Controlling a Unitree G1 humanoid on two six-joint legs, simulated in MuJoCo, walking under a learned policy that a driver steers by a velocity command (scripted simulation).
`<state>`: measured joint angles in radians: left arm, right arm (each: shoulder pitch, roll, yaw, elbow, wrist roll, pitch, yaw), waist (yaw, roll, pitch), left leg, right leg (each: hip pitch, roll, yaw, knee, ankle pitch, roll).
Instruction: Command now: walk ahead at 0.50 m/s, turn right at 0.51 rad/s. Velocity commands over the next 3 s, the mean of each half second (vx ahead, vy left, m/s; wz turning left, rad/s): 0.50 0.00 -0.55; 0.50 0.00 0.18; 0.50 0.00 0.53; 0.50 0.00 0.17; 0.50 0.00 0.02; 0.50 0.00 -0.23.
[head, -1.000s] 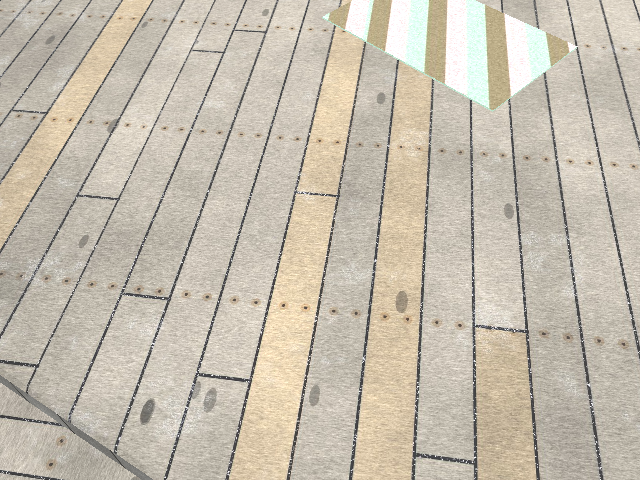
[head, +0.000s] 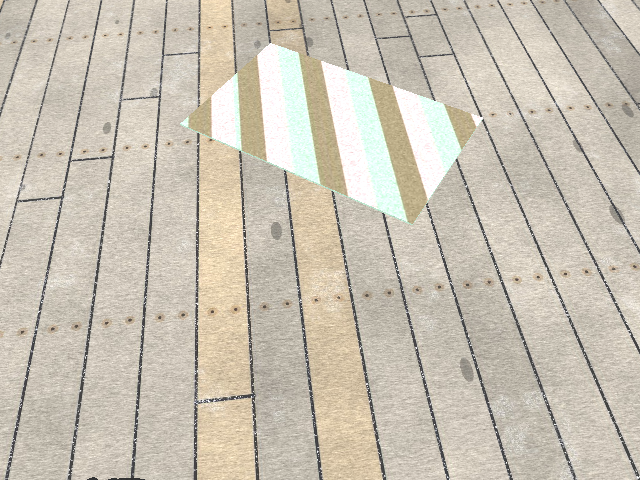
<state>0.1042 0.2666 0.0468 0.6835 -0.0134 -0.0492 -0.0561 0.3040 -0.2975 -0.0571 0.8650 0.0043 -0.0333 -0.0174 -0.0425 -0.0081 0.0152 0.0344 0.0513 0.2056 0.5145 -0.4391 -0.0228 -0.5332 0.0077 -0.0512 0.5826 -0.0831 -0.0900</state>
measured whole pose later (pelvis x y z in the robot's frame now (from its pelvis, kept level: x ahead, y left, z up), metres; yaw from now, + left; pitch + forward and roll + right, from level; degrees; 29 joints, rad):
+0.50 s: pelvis +0.30 +0.00 +0.01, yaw -17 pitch +3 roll +1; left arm 0.38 0.31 0.08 0.73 -0.02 -0.02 0.02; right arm 0.05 -0.27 -0.04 0.67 -0.01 -0.13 0.02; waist 0.07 -0.02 0.00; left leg -0.47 -0.04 -0.03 0.53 -0.09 0.01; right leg -0.13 0.10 0.24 0.71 -0.52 -0.05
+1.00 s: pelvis +0.53 -0.09 +0.02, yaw -8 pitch +2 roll +0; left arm 0.09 0.25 0.04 0.63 0.00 -0.10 -0.01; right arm 0.41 -0.29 -0.06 0.78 0.03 -0.04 -0.01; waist -0.06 0.03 -0.01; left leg -0.31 -0.03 -0.11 0.98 -0.47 0.01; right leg -0.38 0.01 0.01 0.53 -0.19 -0.01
